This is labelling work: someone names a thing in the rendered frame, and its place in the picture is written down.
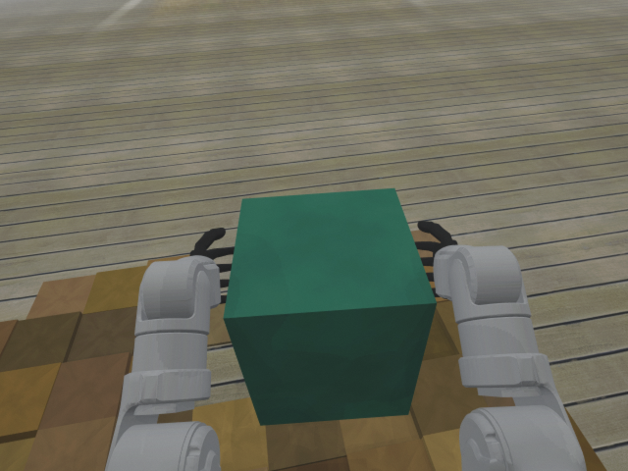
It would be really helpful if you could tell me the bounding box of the carton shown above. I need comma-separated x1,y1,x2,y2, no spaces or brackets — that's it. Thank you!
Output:
223,188,437,426

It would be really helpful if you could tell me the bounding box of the right robot upper arm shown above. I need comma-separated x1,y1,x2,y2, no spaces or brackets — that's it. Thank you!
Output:
459,405,586,471

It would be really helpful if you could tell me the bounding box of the left robot forearm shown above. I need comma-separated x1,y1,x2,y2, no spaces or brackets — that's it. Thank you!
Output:
105,255,221,471

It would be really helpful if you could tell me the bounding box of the robot left hand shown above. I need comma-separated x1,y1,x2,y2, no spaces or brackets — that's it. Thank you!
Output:
189,228,235,304

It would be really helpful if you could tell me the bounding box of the left robot upper arm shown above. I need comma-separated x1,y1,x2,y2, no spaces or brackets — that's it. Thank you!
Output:
107,421,221,471

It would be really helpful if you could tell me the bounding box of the right robot forearm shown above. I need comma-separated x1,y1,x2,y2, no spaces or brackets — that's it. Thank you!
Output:
434,245,587,471

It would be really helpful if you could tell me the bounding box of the robot right hand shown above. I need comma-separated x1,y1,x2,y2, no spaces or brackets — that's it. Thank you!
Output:
414,221,458,299

